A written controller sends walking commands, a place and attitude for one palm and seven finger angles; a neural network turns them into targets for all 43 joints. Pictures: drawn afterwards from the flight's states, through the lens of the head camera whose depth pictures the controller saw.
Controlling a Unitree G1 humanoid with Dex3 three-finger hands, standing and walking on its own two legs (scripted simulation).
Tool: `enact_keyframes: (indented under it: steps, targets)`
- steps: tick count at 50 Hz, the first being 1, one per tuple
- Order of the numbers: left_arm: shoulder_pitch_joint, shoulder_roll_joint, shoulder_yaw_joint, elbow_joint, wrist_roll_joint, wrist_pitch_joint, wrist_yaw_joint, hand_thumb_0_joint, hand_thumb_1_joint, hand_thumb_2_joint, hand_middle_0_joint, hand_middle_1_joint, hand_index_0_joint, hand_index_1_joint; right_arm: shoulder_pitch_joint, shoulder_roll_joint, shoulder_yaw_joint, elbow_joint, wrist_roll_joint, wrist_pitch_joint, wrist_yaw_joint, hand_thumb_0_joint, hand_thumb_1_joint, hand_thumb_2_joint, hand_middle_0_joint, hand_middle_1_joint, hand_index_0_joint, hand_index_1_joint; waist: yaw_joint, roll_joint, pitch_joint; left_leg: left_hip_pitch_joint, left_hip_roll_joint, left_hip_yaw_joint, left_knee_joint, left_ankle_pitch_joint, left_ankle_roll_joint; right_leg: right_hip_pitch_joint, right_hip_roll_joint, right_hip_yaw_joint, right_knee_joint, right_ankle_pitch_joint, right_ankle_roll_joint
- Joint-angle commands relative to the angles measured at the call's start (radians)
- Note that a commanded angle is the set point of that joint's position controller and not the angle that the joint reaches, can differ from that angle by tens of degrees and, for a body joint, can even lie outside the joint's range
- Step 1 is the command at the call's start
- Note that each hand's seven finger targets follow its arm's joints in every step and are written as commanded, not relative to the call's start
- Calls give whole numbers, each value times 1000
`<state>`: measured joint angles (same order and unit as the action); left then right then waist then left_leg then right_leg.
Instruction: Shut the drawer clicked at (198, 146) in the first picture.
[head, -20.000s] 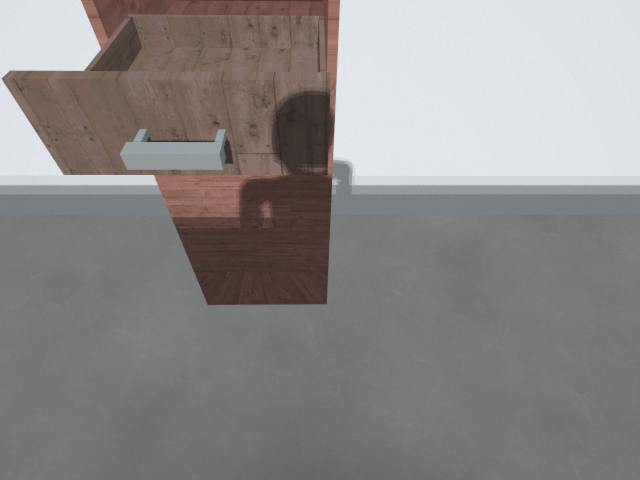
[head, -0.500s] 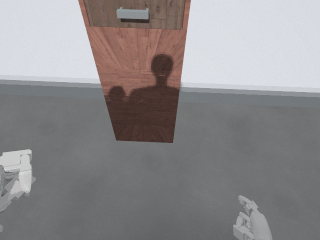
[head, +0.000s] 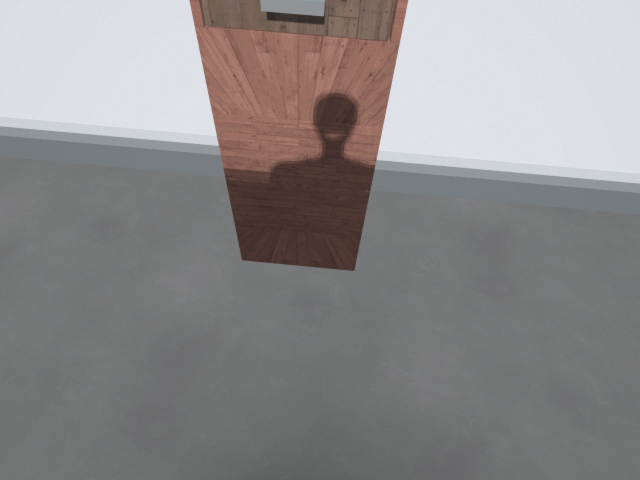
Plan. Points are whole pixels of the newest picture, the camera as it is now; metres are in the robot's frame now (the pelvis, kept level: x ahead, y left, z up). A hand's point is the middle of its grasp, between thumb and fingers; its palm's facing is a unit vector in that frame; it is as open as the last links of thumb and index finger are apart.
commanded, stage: let the arm hang, fingers relaxed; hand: left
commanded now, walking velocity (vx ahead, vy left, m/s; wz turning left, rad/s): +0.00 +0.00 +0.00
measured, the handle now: out of the picture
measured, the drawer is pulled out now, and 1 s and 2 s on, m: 0.00 0.00 0.00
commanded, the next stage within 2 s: look to check the result in 0.66 s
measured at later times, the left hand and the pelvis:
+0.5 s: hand out of the picture +0.06 +0.18 -0.16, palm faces -0.01 -0.97 -0.24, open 7.3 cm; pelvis +0.01 -0.01 +0.00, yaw -1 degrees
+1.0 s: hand out of the picture +0.06 +0.19 -0.16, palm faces -0.01 -0.96 -0.28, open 7.4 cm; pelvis +0.03 -0.03 +0.01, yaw -1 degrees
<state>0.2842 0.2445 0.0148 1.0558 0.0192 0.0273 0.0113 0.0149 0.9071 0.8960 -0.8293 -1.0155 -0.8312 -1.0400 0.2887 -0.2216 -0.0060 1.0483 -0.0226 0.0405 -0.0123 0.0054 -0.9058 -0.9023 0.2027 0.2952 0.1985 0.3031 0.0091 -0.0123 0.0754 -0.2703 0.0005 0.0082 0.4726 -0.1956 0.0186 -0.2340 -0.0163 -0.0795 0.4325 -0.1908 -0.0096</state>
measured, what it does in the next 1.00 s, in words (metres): stands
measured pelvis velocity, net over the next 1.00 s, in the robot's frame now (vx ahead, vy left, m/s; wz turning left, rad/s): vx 0.03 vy -0.03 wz -0.01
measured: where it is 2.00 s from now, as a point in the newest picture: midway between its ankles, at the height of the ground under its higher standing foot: outside the picture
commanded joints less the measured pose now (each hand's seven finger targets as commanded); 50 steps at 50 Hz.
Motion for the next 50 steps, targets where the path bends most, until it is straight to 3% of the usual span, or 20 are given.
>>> enact_keyframes:
  steps: [1, 8, 14, 16, 19, 32, 40, 50]
  targets:
    - [-3, 125, 23, -2, -5, -30, 3, 0, 900, 900, -480, -603, -480, -603, 2, -129, -32, -34, 3, -34, -10, 0, -900, -900, 200, 300, 200, 300, -11, 72, -39, -3, 100, -130, -165, -158, 28, 17, -79, 110, -101, -146, -48]
    - [-5, 120, 20, 52, -7, -36, 10, 0, 900, 900, -200, -300, -200, -300, 36, -110, -31, 20, 8, -38, -14, 0, -900, -900, 200, 300, 200, 300, -16, 8, -21, 38, 99, -105, -149, -57, 28, 6, -90, 112, -113, -117, -47]
    - [-17, 113, 21, 62, -6, -36, 13, 0, 900, 900, -200, -300, -200, -300, 17, -102, -31, 36, 6, -40, -14, 0, -900, -900, 200, 300, 200, 300, -14, 26, -2, 40, 98, -101, -161, -51, 26, -1, -88, 116, -113, -116, -43]
    - [-24, 113, 23, 59, -5, -40, 14, 0, 900, 900, -200, -300, -200, -300, 15, -94, -31, 39, 6, -42, -13, 0, -900, -900, 200, 300, 200, 300, -14, -4, -12, 47, 95, -89, -148, -5, 24, 14, -94, 115, -117, -92, -43]
    - [-41, 109, 24, 56, -6, -43, 14, 0, 900, 900, -200, -300, -200, -300, -5, -92, -30, 42, 5, -43, -13, 0, -900, -900, 200, 300, 200, 300, -15, 7, -8, 64, 92, -84, -144, 32, 19, 10, -96, 119, -124, -70, -41]
    - [-91, 118, 33, 42, -8, -53, 14, 0, 900, 900, -200, -300, -200, -300, -49, -108, -29, 45, 4, -50, -16, 0, -900, -900, 200, 300, 200, 300, -16, 27, -57, 104, 101, -73, -144, 124, 5, 77, -105, 118, -133, 60, -40]
    - [-97, 130, 32, 49, -8, -52, 13, 0, 900, 900, -200, -300, -200, -300, -58, -124, -30, 47, 5, -42, -17, 0, -900, -900, 200, 300, 200, 300, -18, 18, -35, 116, 102, -69, -146, 93, 1, 61, -100, 131, -166, 14, -41]
    - [-91, 141, 31, 60, -10, -55, 14, 0, 900, 900, -200, -300, -200, -300, -58, -137, -29, 51, 7, -44, -19, 0, -900, -900, 200, 300, 200, 300, -18, 10, -63, 141, 109, -62, -143, 130, 0, 88, -103, 127, -160, 96, -40]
